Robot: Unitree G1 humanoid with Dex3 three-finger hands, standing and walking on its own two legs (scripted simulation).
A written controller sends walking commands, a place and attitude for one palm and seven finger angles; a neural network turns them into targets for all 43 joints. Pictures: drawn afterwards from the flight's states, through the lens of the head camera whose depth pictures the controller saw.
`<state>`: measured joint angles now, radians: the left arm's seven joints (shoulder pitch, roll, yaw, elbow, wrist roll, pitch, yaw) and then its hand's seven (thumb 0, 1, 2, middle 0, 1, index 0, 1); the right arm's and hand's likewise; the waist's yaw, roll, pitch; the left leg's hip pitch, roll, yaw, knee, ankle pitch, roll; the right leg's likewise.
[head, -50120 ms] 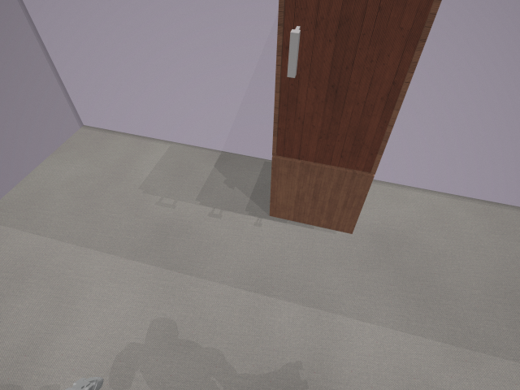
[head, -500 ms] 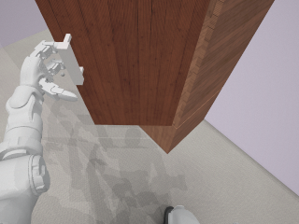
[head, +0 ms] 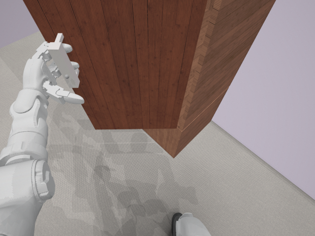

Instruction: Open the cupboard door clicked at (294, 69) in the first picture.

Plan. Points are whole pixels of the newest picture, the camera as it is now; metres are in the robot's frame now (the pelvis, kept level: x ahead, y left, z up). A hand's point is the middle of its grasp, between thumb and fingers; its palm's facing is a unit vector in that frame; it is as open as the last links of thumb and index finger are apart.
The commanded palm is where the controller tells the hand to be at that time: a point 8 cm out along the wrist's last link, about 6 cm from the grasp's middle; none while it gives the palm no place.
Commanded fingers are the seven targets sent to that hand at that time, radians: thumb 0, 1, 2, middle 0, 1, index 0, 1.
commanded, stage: slide the fingers in behind the handle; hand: left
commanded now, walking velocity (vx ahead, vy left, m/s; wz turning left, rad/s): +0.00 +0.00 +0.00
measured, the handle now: (67, 61) +0.53 +0.20 +0.11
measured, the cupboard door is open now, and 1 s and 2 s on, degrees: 47 46 84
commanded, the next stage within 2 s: close the thumb around the handle in 0.22 s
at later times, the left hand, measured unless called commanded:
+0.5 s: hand (71, 76) +0.48 +0.18 +0.11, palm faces -0.05 -1.00 -0.03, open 13.2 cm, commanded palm +0.45 +0.24 +0.11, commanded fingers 0.00 0.06 0.54 -0.34 -1.26 -0.34 -1.26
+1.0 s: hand (69, 77) +0.48 +0.19 +0.11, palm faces -0.07 -1.00 -0.03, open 6.3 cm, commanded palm +0.45 +0.24 +0.11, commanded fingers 0.00 0.90 0.90 -0.40 -1.35 -0.40 -1.35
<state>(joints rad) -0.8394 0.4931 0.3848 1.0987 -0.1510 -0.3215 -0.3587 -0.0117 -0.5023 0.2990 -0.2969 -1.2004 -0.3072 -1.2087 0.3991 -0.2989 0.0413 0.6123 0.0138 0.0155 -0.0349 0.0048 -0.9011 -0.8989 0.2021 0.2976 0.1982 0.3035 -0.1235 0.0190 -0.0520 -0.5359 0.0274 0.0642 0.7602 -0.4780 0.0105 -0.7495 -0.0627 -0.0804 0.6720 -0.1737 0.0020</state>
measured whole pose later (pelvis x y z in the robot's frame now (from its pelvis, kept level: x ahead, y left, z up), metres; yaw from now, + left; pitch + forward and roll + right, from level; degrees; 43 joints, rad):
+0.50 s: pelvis +0.00 +0.00 +0.00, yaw +0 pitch +14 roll +0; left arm -0.84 0.45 0.36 1.10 -0.14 -0.33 -0.33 -0.01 -0.37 0.36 -0.31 -1.22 -0.31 -1.21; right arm 0.37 -0.29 0.04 0.61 0.01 0.01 -0.03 0.00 -0.90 -0.90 0.20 0.30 0.20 0.30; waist -0.11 0.02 -0.06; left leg -0.52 0.02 0.06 0.75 -0.48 0.01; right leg -0.74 -0.07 -0.08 0.67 -0.18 0.00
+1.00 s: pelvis +0.00 +0.00 +0.00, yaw +0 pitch +14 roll +0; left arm -0.84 0.47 0.37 1.10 -0.14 -0.33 -0.36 0.01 0.63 0.80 -0.33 -1.32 -0.35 -1.32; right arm 0.38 -0.30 0.04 0.61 0.01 0.01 -0.04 0.00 -0.90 -0.90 0.20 0.30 0.20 0.30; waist -0.12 0.02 -0.06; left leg -0.53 0.02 0.06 0.76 -0.48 0.01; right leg -0.75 -0.07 -0.08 0.68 -0.18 0.00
